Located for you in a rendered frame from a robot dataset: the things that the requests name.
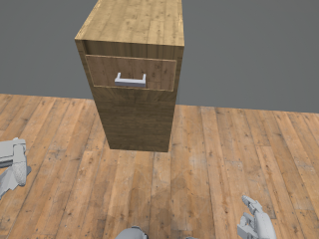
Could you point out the robot left shin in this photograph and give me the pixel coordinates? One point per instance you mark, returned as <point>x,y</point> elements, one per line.
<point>136,227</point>

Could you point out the handle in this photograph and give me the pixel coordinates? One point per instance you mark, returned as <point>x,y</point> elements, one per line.
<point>130,82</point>

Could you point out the drawer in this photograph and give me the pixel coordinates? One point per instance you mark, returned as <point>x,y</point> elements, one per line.
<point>159,72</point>

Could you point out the robot right hand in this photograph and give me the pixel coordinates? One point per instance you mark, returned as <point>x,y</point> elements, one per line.
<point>259,226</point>

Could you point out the left robot thigh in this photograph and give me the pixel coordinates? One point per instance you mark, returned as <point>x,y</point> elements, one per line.
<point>132,233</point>

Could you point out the robot left hand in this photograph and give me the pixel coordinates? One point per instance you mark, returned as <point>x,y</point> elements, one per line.
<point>12,155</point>

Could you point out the cabinet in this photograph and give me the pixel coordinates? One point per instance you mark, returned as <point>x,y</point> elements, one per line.
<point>134,118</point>

